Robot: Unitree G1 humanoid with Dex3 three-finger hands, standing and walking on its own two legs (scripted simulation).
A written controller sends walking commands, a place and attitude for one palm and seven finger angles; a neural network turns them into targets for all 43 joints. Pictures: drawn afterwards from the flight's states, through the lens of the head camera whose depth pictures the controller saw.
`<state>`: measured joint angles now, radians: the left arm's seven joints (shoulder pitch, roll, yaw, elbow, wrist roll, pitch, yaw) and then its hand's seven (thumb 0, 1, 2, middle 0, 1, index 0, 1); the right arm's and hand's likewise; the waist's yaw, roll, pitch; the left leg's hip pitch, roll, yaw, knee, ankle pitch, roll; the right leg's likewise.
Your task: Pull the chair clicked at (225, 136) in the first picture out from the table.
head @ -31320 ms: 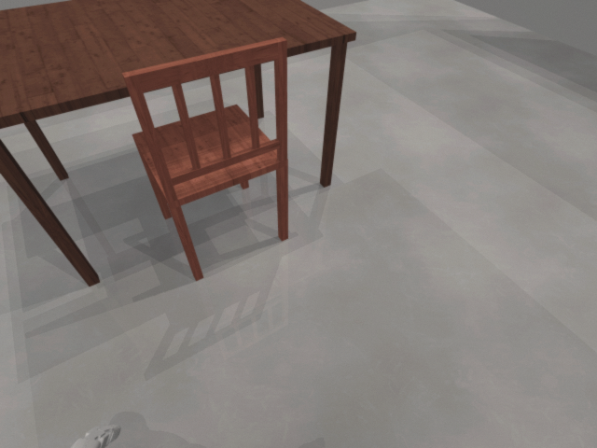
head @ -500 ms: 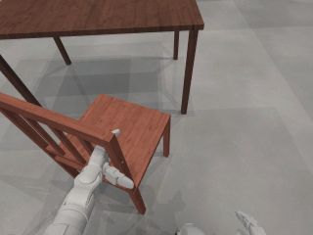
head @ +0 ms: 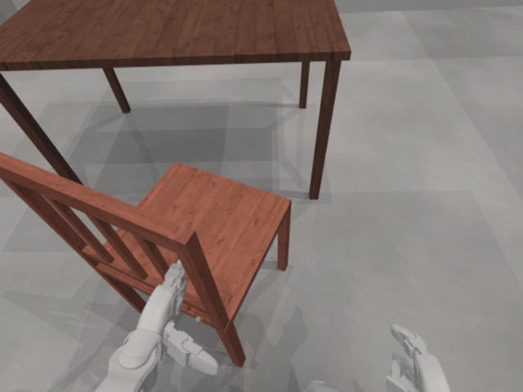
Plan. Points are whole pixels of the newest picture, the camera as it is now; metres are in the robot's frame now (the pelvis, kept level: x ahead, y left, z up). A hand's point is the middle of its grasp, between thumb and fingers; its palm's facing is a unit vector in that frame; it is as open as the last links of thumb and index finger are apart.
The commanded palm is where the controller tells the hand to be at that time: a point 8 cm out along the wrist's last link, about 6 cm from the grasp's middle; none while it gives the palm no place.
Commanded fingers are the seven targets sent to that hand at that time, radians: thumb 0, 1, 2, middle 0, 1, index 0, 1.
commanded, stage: draw the fingers out of the gap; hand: left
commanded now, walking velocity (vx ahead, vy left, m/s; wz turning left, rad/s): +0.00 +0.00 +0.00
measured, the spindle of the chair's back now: (120, 247) +0.40 +0.29 -0.07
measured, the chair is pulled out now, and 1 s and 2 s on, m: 0.46 0.46 0.46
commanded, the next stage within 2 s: draw the hand back to the body in 0.38 s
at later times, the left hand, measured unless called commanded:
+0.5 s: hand (182, 371) +0.17 +0.12 -0.02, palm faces -0.17 -0.98 -0.09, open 17.5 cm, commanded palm +0.15 +0.17 +0.00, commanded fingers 0.00 -0.55 0.20 0.00 0.00 0.00 0.00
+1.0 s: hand (117, 349) +0.18 +0.18 +0.07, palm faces +0.02 -1.00 -0.09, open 17.4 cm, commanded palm +0.14 +0.24 +0.09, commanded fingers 0.00 -0.33 0.31 -0.03 -0.05 -0.03 -0.05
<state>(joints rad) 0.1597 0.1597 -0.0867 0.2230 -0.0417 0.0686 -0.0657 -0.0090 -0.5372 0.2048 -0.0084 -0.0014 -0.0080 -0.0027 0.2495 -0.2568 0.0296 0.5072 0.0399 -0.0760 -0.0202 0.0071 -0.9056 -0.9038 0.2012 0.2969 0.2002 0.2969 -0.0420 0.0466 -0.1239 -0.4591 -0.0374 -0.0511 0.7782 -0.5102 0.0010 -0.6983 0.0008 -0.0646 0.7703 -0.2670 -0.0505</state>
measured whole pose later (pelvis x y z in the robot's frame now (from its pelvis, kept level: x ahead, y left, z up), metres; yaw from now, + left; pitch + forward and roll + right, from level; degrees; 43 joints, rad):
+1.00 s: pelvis +0.00 +0.02 -0.02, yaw +1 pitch +11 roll -1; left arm 0.67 0.22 0.05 -0.37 -0.22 -0.24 -0.11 -0.01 -0.53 0.21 -0.01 0.00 -0.01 -0.01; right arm 0.27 -0.20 0.03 0.49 0.06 -0.18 -0.05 0.01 -0.90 -0.90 0.20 0.30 0.20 0.30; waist -0.01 0.06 -0.16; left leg -0.54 -0.04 -0.07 0.95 -0.60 0.02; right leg -0.76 -0.01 -0.09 0.89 -0.33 -0.03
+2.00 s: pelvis +0.01 +0.03 +0.04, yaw +0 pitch -3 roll -1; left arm 0.50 0.33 0.34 -0.38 -0.06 -0.19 0.14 0.01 0.87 0.89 -0.21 -0.29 -0.21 -0.30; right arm 0.22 -0.22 0.00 0.67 0.01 -0.18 -0.05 0.01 -0.90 -0.90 0.20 0.30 0.20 0.30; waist 0.05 0.08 0.01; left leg 0.01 -0.02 -0.05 0.41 -0.37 0.03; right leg -0.22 0.01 -0.06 0.41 -0.14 -0.01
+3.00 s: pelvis -0.05 +0.02 +0.02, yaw -1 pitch +2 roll +1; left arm 0.57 0.42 0.41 -0.54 -0.02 -0.22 0.15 0.02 0.89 0.90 -0.22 -0.30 -0.22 -0.30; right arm 0.20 -0.22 0.01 0.58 0.01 -0.03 -0.05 0.01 -0.90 -0.90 0.20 0.30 0.20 0.30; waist -0.03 -0.04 0.03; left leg -0.29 -0.03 0.00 0.59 -0.34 0.02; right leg -0.46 -0.01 -0.05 0.52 -0.10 -0.03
